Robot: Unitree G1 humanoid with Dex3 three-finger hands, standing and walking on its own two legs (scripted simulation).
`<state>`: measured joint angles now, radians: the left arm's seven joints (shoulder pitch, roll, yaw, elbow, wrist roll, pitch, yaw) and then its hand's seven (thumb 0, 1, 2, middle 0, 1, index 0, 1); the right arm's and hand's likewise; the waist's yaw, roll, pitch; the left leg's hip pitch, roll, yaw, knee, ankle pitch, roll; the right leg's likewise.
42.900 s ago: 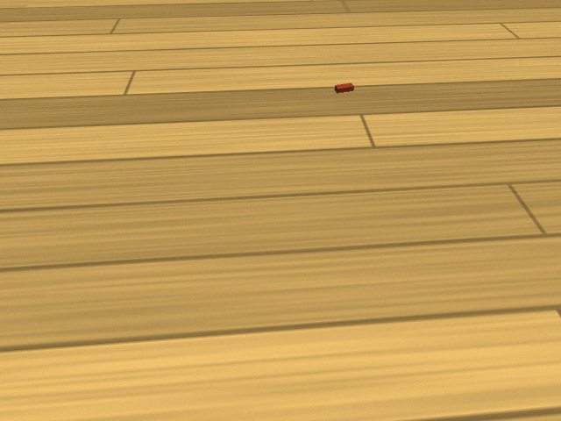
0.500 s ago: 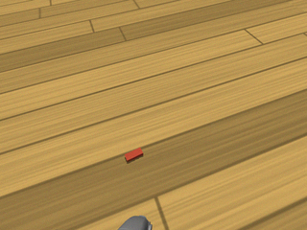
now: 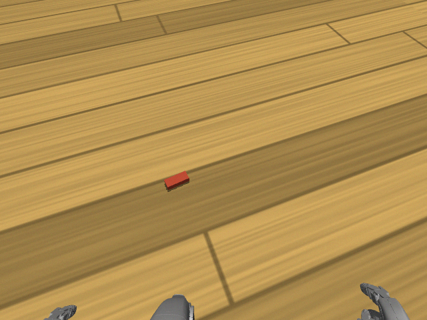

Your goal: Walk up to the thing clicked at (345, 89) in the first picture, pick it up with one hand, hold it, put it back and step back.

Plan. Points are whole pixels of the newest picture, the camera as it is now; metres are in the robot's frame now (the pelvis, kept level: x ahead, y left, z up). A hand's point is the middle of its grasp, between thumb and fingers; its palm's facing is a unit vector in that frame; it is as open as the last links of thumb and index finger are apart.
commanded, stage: step back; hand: left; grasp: from above
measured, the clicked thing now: (176, 180) +0.79 +0.24 -0.74
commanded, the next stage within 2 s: stand in 1.82 s
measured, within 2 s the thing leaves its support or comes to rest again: neither
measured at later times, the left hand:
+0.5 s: hand out of the picture -0.07 +0.28 -0.13, palm faces +0.06 -0.92 -0.39, open 7.3 cm
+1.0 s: hand out of the picture -0.25 +0.27 -0.13, palm faces +0.08 -0.91 -0.42, open 7.3 cm
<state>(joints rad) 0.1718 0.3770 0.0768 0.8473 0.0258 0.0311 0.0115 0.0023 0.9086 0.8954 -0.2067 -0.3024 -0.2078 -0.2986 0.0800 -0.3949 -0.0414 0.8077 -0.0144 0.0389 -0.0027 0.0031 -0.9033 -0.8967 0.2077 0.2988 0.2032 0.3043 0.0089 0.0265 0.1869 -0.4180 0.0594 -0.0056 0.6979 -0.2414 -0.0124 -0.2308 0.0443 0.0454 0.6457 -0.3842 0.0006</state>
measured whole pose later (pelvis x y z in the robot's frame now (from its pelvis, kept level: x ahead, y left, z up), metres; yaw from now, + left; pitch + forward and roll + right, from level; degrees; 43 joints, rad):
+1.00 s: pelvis -0.30 -0.02 +0.01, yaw +5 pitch -3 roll +2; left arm 0.20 0.40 0.06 0.91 0.04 0.02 0.00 0.00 0.91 0.90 -0.21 -0.30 -0.21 -0.30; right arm 0.22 -0.37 -0.06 0.98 -0.03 0.02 0.01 0.01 -0.91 -0.90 0.20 0.30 0.20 0.30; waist 0.03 -0.03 0.10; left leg -0.24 -0.05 -0.01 0.60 -0.32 0.01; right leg -0.32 -0.06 0.02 0.74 -0.42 0.00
